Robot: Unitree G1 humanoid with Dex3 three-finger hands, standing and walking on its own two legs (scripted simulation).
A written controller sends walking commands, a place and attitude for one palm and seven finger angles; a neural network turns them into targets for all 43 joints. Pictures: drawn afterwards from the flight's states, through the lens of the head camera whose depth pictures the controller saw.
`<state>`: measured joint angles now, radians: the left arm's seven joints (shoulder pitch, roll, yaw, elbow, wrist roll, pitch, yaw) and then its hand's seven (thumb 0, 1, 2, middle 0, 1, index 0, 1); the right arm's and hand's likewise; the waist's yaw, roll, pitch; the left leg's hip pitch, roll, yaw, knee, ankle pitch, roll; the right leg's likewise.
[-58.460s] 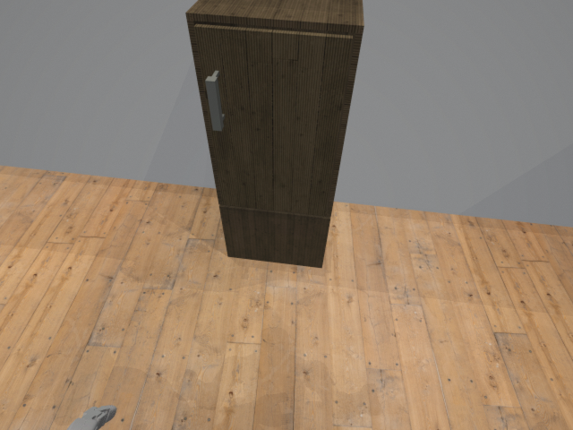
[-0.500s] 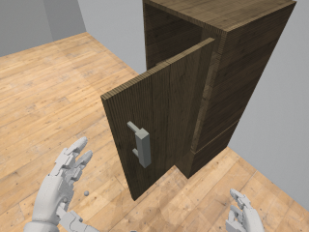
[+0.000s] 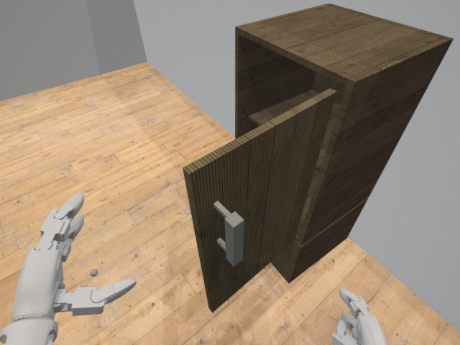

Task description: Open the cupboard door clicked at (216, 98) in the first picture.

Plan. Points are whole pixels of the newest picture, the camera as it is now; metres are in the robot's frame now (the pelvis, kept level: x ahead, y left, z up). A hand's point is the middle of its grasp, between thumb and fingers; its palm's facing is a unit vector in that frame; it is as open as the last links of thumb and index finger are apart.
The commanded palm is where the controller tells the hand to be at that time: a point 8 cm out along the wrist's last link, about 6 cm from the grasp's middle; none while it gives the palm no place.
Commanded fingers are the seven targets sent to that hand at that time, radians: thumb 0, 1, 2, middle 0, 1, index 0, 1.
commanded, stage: draw the hand back to the body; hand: left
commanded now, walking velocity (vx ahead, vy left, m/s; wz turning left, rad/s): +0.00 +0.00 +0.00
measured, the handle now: (227, 233) +0.32 +0.05 +0.02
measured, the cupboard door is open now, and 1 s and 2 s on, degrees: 95 95 95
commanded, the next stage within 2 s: step back with the hand held close in 0.74 s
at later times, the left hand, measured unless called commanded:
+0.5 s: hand (57, 227) +0.21 +0.25 +0.18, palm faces +0.47 -0.79 -0.39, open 7.9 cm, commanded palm +0.16 +0.29 +0.18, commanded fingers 0.00 0.90 0.90 -0.20 -0.30 -0.20 -0.30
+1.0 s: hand (79, 230) +0.21 +0.23 +0.17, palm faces +0.41 -0.79 -0.45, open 7.4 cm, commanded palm +0.15 +0.26 +0.19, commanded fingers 0.00 0.90 0.90 -0.20 -0.30 -0.20 -0.30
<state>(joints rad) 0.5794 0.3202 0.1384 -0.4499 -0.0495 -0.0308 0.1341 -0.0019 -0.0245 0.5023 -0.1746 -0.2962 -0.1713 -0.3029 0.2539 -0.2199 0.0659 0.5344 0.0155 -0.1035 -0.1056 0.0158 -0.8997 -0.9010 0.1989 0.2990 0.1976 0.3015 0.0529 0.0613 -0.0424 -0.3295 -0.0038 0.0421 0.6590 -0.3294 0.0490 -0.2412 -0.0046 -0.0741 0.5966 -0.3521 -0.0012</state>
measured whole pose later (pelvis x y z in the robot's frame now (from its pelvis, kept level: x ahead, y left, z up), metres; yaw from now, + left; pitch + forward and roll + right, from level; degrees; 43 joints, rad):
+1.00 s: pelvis +0.00 -0.04 +0.02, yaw -1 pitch -2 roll -1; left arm 0.47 0.37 0.37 -0.38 -0.06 -0.11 0.11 0.02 0.89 0.90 -0.21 -0.30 -0.21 -0.30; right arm 0.16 -0.24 0.01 0.61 0.01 -0.03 -0.08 0.02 -0.90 -0.90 0.20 0.30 0.20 0.30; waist 0.04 0.07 0.03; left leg -0.18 0.04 0.04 0.45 -0.23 0.00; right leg -0.09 0.05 -0.07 0.36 -0.24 -0.05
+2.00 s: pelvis -0.16 +0.04 +0.02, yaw -2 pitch +3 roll -6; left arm 0.53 0.45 0.45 -0.60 -0.05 -0.20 0.17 0.02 0.89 0.90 -0.21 -0.30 -0.21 -0.30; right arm 0.16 -0.15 0.01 0.61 -0.02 -0.12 -0.05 0.01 -0.90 -0.90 0.20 0.30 0.20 0.30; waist 0.02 -0.01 0.00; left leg -0.44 0.05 0.05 0.35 0.03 0.08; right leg -0.29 0.08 0.01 0.92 -0.50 -0.01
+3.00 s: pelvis -0.31 +0.03 +0.01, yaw -3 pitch +0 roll +1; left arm 0.53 0.36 0.36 -0.47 -0.03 -0.20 0.17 0.02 0.89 0.90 -0.21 -0.30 -0.21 -0.30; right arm 0.23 -0.25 -0.04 0.65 -0.01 -0.14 -0.09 0.02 -0.90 -0.90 0.20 0.30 0.20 0.30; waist 0.00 0.00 0.00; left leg -0.19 0.06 0.06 0.45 -0.27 -0.01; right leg -0.24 -0.01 -0.11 0.53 -0.30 -0.04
